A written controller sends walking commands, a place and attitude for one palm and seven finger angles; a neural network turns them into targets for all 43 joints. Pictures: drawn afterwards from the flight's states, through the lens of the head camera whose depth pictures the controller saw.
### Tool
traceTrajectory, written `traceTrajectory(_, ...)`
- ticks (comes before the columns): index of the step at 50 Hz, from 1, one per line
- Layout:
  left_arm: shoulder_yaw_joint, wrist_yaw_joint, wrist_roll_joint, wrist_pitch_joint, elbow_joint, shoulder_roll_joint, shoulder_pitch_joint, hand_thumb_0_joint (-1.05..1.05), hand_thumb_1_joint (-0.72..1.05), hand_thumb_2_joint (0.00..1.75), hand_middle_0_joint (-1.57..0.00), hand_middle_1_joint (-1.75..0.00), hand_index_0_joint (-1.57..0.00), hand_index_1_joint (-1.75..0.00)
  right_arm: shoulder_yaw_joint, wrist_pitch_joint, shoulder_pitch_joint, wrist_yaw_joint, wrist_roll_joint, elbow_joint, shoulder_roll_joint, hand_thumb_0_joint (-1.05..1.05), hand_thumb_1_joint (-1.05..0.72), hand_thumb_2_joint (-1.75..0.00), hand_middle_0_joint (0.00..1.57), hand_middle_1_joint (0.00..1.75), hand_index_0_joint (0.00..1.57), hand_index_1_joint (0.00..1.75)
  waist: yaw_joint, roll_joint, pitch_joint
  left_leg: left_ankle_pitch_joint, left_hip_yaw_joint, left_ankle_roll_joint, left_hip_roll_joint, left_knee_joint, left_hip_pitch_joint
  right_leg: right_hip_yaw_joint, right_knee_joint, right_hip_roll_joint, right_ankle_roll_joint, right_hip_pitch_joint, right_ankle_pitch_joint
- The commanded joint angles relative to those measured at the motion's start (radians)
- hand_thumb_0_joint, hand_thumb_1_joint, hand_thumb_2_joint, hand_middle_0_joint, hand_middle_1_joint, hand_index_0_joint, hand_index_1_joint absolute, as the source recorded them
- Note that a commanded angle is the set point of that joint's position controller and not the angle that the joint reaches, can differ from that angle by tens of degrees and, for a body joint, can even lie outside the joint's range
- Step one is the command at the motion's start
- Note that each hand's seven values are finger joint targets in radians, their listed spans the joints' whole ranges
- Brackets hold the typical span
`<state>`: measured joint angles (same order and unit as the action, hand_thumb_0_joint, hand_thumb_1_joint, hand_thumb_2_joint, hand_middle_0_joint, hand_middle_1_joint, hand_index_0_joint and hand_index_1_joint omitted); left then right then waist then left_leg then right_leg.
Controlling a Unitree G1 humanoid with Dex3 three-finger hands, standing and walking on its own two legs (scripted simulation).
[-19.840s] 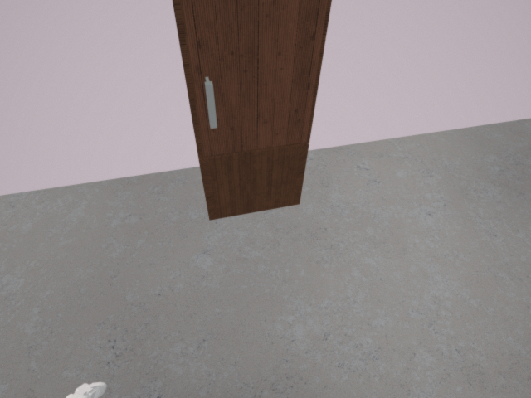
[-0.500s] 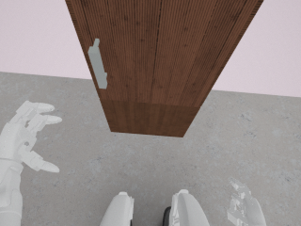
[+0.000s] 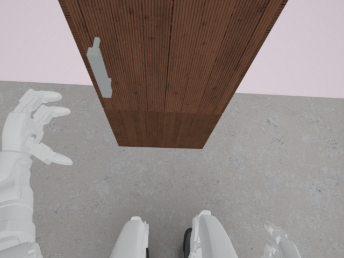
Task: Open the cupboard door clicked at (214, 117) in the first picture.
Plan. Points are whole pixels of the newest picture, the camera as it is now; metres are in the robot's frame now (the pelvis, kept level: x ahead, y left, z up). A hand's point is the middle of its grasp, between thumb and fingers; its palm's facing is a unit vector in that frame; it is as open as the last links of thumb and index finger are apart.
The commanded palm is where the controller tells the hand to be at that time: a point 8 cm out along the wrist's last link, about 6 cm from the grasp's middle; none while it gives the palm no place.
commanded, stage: move the hooked fingers beside the handle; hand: left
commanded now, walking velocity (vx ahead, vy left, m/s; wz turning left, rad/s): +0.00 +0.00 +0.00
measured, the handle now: (102, 69) +0.56 +0.20 +0.01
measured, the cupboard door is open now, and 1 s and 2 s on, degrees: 0 0 0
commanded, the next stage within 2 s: slide the fingers in behind the handle in 1.70 s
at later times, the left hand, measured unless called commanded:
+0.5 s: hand (67, 101) +0.45 +0.26 +0.03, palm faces +0.00 -1.00 -0.02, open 14.0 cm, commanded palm +0.43 +0.30 +0.03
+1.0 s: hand (78, 80) +0.52 +0.25 +0.01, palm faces +0.02 -1.00 -0.01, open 14.0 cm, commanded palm +0.50 +0.29 +0.02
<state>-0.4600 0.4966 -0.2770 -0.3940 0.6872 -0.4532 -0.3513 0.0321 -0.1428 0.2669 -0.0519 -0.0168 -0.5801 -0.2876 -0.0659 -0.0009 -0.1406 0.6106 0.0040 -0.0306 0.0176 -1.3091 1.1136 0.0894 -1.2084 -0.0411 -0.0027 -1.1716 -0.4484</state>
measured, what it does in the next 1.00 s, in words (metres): stands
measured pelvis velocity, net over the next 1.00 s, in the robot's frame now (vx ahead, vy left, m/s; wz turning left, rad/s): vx -0.01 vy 0.00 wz -0.04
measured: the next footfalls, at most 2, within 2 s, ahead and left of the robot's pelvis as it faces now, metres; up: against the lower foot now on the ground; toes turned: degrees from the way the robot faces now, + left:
none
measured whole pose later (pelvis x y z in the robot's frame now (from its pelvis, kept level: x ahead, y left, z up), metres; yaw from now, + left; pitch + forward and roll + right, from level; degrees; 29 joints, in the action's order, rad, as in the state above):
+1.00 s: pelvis -0.01 +0.00 -0.03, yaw -2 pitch +31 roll -5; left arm -0.57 0.43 -0.09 -0.41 1.17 -0.71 -0.92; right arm 0.08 0.04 0.31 -0.02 0.02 -0.58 -0.30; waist -0.21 -0.02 -0.11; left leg 0.63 0.02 -0.04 0.04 -1.42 1.34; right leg 0.10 -1.28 -0.02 0.00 -1.38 -0.43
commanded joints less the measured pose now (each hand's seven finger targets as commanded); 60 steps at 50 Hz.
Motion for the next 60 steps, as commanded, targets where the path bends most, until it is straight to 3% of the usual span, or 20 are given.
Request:
traceTrajectory(1, -0.049, -0.018, -0.002, -0.074, -0.191, -0.27, -0.298, 0.0, -0.5, 0.3, -0.3, -1.2, -0.3, -1.2, -0.076, -0.022, 0.086, -0.006, -0.002, 0.086, -0.173, 0.0, -0.9, -0.9, 0.2, 0.3, 0.2, 0.3, 0.007, -0.171, -0.453, -0.448, 0.064, 0.039, -0.006, 0.219, -0.279, -0.037, 0.109, 0.04, -0.028, 0.273, 0.165)
traceTrajectory(7, -0.05, -0.036, 0.018, -0.064, -0.087, -0.275, -0.364, 0.0, -0.5, 0.3, -0.3, -1.2, -0.3, -1.2, -0.074, 0.011, 0.104, 0.002, 0.0, 0.074, -0.176, 0.0, -0.9, -0.9, 0.2, 0.3, 0.2, 0.3, -0.014, -0.107, -0.442, -0.417, 0.054, 0.024, -0.007, 0.203, -0.214, -0.042, 0.111, 0.042, -0.021, 0.291, 0.18)
traceTrajectory(8, -0.079, -0.039, 0.017, -0.065, -0.061, -0.307, -0.376, 0.0, -0.5, 0.3, -0.3, -1.2, -0.3, -1.2, -0.072, 0.016, 0.108, 0.0, 0.0, 0.075, -0.179, 0.0, -0.9, -0.9, 0.2, 0.3, 0.2, 0.3, -0.015, -0.074, -0.437, -0.411, 0.055, 0.02, -0.007, 0.196, -0.186, -0.042, 0.103, 0.046, -0.024, 0.301, 0.187)
traceTrajectory(12, -0.065, -0.043, 0.048, -0.078, 0.0, -0.32, -0.484, 0.0, -0.5, 0.3, -0.3, -1.2, -0.3, -1.2, -0.068, 0.035, 0.119, 0.002, 0.005, 0.064, -0.179, 0.0, -0.9, -0.9, 0.2, 0.3, 0.2, 0.3, -0.03, -0.11, -0.423, -0.386, 0.053, 0.017, -0.009, 0.189, -0.171, -0.046, 0.099, 0.044, -0.022, 0.274, 0.173)
traceTrajectory(15, -0.082, -0.038, 0.052, -0.103, -0.029, -0.352, -0.514, 0.0, -0.5, 0.3, -0.3, -1.2, -0.3, -1.2, -0.074, 0.047, 0.138, 0.007, 0.011, 0.057, -0.184, 0.0, -0.9, -0.9, 0.2, 0.3, 0.2, 0.3, -0.024, -0.169, -0.512, -0.509, 0.064, 0.03, -0.003, 0.175, -0.266, -0.044, 0.086, 0.046, -0.025, 0.263, 0.229)
traceTrajectory(17, -0.087, -0.035, 0.053, -0.106, -0.015, -0.364, -0.539, 0.0, -0.5, 0.3, -0.3, -1.2, -0.3, -1.2, -0.072, 0.058, 0.144, 0.008, 0.013, 0.053, -0.185, 0.0, -0.9, -0.9, 0.2, 0.3, 0.2, 0.3, -0.034, -0.142, -0.529, -0.515, 0.063, 0.025, -0.001, 0.161, -0.248, -0.047, 0.082, 0.046, -0.02, 0.279, 0.248)
traceTrajectory(24, -0.07, -0.031, 0.073, -0.082, 0.062, -0.363, -0.598, 0.0, -0.5, 0.3, -0.3, -1.2, -0.3, -1.2, -0.071, 0.092, 0.165, 0.015, 0.013, 0.04, -0.187, 0.0, -0.9, -0.9, 0.2, 0.3, 0.2, 0.3, -0.049, -0.174, -0.513, -0.533, 0.073, 0.028, 0.006, 0.159, -0.26, -0.04, 0.083, 0.048, -0.02, 0.228, 0.234)
traceTrajectory(27, -0.106, -0.048, 0.079, -0.084, 0.112, -0.408, -0.647, 0.0, -0.5, 0.3, -0.3, -1.2, -0.3, -1.2, -0.066, 0.103, 0.169, 0.014, 0.016, 0.037, -0.19, 0.0, -0.9, -0.9, 0.2, 0.3, 0.2, 0.3, -0.067, -0.117, -0.484, -0.443, 0.061, 0.011, -0.001, 0.147, -0.172, -0.051, 0.088, 0.05, -0.015, 0.258, 0.224)
traceTrajectory(29, -0.114, -0.055, 0.094, -0.101, 0.114, -0.44, -0.706, 0.0, -0.5, 0.3, -0.3, -1.2, -0.3, -1.2, -0.06, 0.108, 0.175, 0.013, 0.02, 0.036, -0.19, 0.0, -0.9, -0.9, 0.2, 0.3, 0.2, 0.3, -0.066, -0.16, -0.507, -0.445, 0.062, 0.012, -0.004, 0.144, -0.176, -0.053, 0.078, 0.05, -0.019, 0.255, 0.223)
traceTrajectory(33, -0.087, -0.059, 0.113, -0.116, 0.172, -0.434, -0.774, 0.0, -0.5, 0.3, -0.3, -1.2, -0.3, -1.2, -0.056, 0.118, 0.185, 0.015, 0.026, 0.028, -0.191, 0.0, -0.9, -0.9, 0.2, 0.3, 0.2, 0.3, -0.095, -0.173, -0.495, -0.444, 0.071, 0.01, -0.001, 0.127, -0.181, -0.049, 0.07, 0.055, -0.02, 0.205, 0.207)
traceTrajectory(36, -0.081, -0.055, 0.129, -0.114, 0.191, -0.453, -0.812, 0.0, -0.5, 0.3, -0.3, -1.2, -0.3, -1.2, -0.053, 0.13, 0.194, 0.017, 0.029, 0.023, -0.2, 0.0, -0.9, -0.9, 0.2, 0.3, 0.2, 0.3, -0.098, -0.206, -0.518, -0.459, 0.084, 0.017, 0.002, 0.125, -0.207, -0.043, 0.064, 0.053, -0.021, 0.177, 0.194)
traceTrajectory(37, -0.059, -0.052, 0.129, -0.105, 0.213, -0.428, -0.82, 0.0, -0.5, 0.3, -0.3, -1.2, -0.3, -1.2, -0.052, 0.135, 0.196, 0.019, 0.029, 0.02, -0.2, 0.0, -0.9, -0.9, 0.2, 0.3, 0.2, 0.3, -0.111, -0.201, -0.513, -0.448, 0.086, 0.015, 0.003, 0.122, -0.208, -0.041, 0.067, 0.055, -0.019, 0.158, 0.184)
traceTrajectory(40, -0.075, -0.054, 0.133, -0.089, 0.251, -0.459, -0.856, 0.0, -0.5, 0.3, -0.3, -1.2, -0.3, -1.2, -0.046, 0.147, 0.207, 0.018, 0.031, 0.021, -0.208, 0.0, -0.9, -0.9, 0.2, 0.3, 0.2, 0.3, -0.116, -0.205, -0.521, -0.443, 0.091, 0.016, 0.004, 0.114, -0.191, -0.037, 0.059, 0.055, -0.019, 0.143, 0.179)
traceTrajectory(43, -0.091, -0.067, 0.144, -0.074, 0.293, -0.502, -0.921, 0.0, -0.5, 0.3, -0.3, -1.2, -0.3, -1.2, -0.036, 0.156, 0.213, 0.015, 0.032, 0.027, -0.209, 0.0, -0.9, -0.9, 0.2, 0.3, 0.2, 0.3, -0.141, -0.169, -0.492, -0.389, 0.086, 0.002, 0.002, 0.096, -0.111, -0.044, 0.053, 0.058, -0.017, 0.146, 0.167)
traceTrajectory(46, -0.153, -0.08, 0.167, -0.08, 0.271, -0.611, -0.941, 0.0, -0.5, 0.3, -0.3, -1.2, -0.3, -1.2, -0.028, 0.167, 0.223, 0.017, 0.039, 0.038, -0.214, 0.0, -0.9, -0.9, 0.2, 0.3, 0.2, 0.3, -0.121, -0.202, -0.561, -0.412, 0.079, 0.001, 0.0, 0.079, -0.097, -0.051, 0.039, 0.057, -0.017, 0.19, 0.195)
traceTrajectory(48, -0.173, -0.078, 0.172, -0.086, 0.272, -0.63, -0.887, 0.0, -0.5, 0.3, -0.3, -1.2, -0.3, -1.2, -0.027, 0.173, 0.225, 0.023, 0.041, 0.052, -0.213, 0.0, -0.9, -0.9, 0.2, 0.3, 0.2, 0.3, -0.105, -0.218, -0.607, -0.457, 0.077, 0.002, 0.001, 0.071, -0.112, -0.053, 0.024, 0.06, -0.022, 0.209, 0.232)
traceTrajectory(50, -0.169, -0.068, 0.174, -0.081, 0.271, -0.628, -0.858, 0.0, -0.5, 0.3, -0.3, -1.2, -0.3, -1.2, -0.025, 0.185, 0.227, 0.03, 0.04, 0.056, -0.211, 0.0, -0.9, -0.9, 0.2, 0.3, 0.2, 0.3, -0.099, -0.224, -0.603, -0.474, 0.076, 0.005, 0.005, 0.074, -0.116, -0.052, 0.027, 0.061, -0.019, 0.218, 0.248)
traceTrajectory(56, -0.152, -0.035, 0.147, -0.054, 0.215, -0.595, -0.875, 0.0, -0.5, 0.3, -0.3, -1.2, -0.3, -1.2, -0.032, 0.204, 0.235, 0.032, 0.033, 0.056, -0.217, 0.0, -0.9, -0.9, 0.2, 0.3, 0.2, 0.3, -0.119, -0.218, -0.611, -0.483, 0.088, 0.002, 0.014, 0.081, -0.149, -0.044, 0.036, 0.063, -0.013, 0.192, 0.244)
traceTrajectory(59, -0.16, -0.035, 0.137, -0.064, 0.149, -0.596, -0.895, 0.0, -0.5, 0.3, -0.3, -1.2, -0.3, -1.2, -0.039, 0.205, 0.246, 0.036, 0.036, 0.043, -0.217, 0.0, -0.9, -0.9, 0.2, 0.3, 0.2, 0.3, -0.115, -0.265, -0.654, -0.551, 0.106, 0.015, 0.019, 0.083, -0.23, -0.036, 0.035, 0.066, -0.017, 0.163, 0.256)
traceTrajectory(60, -0.133, -0.036, 0.136, -0.067, 0.126, -0.556, -0.885, 0.0, -0.5, 0.3, -0.3, -1.2, -0.3, -1.2, -0.044, 0.205, 0.246, 0.039, 0.036, 0.04, -0.213, 0.0, -0.9, -0.9, 0.2, 0.3, 0.2, 0.3, -0.117, -0.283, -0.66, -0.582, 0.111, 0.021, 0.02, 0.086, -0.268, -0.032, 0.04, 0.066, -0.016, 0.145, 0.256)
